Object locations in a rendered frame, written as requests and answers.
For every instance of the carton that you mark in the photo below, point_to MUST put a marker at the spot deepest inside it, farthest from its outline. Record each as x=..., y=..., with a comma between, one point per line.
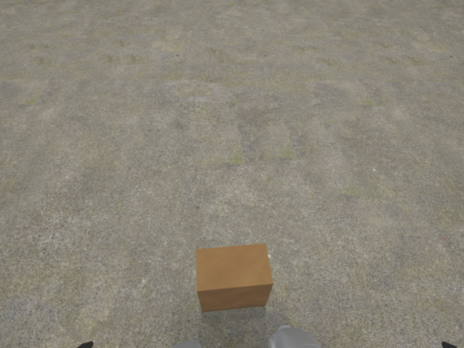
x=233, y=277

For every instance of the right robot thigh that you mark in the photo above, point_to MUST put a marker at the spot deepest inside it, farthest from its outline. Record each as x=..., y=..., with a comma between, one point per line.
x=292, y=338

